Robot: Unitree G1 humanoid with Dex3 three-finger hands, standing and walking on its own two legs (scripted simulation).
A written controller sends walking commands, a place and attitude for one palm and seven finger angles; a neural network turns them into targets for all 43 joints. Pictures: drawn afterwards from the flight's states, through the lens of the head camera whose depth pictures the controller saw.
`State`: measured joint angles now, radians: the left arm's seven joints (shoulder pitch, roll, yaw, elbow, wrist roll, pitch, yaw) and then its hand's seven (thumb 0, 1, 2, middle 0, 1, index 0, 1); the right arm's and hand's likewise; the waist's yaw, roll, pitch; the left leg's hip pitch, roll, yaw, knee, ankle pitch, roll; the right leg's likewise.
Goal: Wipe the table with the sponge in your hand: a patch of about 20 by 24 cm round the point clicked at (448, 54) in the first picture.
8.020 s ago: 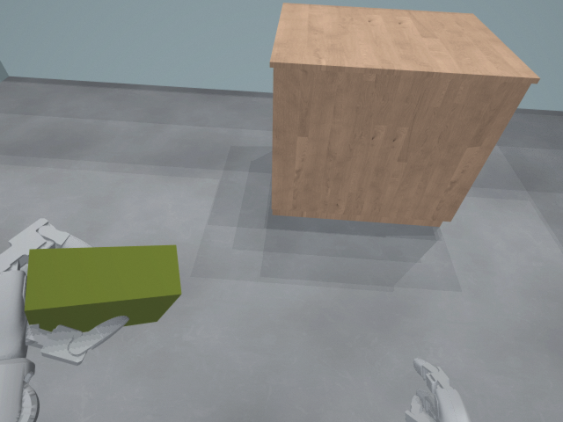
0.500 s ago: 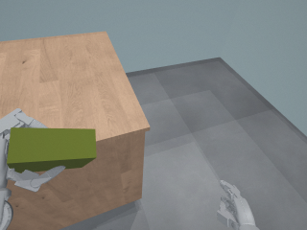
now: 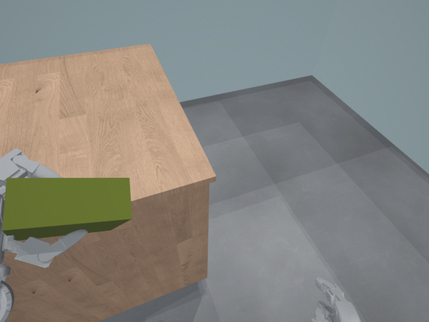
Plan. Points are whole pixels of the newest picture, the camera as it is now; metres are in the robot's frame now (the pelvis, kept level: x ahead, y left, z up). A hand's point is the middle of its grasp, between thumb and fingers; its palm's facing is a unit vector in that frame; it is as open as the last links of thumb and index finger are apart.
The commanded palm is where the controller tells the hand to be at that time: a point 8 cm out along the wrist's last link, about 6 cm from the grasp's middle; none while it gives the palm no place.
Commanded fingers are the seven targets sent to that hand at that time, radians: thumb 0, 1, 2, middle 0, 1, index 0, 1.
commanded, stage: shuffle to correct the standing spot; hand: left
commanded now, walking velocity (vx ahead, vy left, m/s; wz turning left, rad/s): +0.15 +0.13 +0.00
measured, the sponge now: (87, 208) +0.24 +0.20 +0.15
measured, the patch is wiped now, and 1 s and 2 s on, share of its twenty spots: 0.00 0.00 0.00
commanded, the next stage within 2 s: come to a stop and stand still in 0.62 s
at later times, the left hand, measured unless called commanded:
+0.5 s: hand (10, 202) +0.22 +0.28 +0.19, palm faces +0.42 -0.80 -0.42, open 9.9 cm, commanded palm +0.18 +0.31 +0.20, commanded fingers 0.00 0.10 1.30 -1.20 -1.60 -1.20 -1.60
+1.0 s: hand (13, 156) +0.30 +0.32 +0.19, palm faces +0.42 -0.81 -0.40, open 9.9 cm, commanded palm +0.25 +0.35 +0.20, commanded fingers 0.00 0.10 1.30 -1.20 -1.60 -1.20 -1.60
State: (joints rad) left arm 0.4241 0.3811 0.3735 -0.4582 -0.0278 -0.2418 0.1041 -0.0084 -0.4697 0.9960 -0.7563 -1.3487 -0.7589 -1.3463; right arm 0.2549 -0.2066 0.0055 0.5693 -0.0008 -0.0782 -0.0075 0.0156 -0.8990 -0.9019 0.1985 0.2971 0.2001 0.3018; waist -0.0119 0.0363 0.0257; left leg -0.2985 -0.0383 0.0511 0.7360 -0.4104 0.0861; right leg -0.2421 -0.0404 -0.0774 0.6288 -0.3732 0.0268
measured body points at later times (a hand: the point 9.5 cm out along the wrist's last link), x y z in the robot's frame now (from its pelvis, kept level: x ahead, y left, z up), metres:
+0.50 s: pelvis +0.02 +0.03 +0.01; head +0.03 +0.02 +0.46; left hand +0.19 +0.32 +0.21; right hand +0.18 -0.19 -0.09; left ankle +0.03 +0.15 -0.65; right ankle +0.02 -0.07 -0.72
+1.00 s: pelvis +0.09 +0.07 +0.01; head +0.10 +0.07 +0.46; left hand +0.27 +0.36 +0.21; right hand +0.25 -0.15 -0.08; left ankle +0.12 +0.18 -0.72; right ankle +0.08 -0.02 -0.72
